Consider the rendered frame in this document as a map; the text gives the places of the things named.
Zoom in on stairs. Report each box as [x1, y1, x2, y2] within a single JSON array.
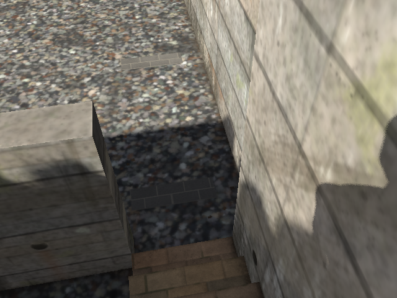
[[128, 237, 264, 298]]

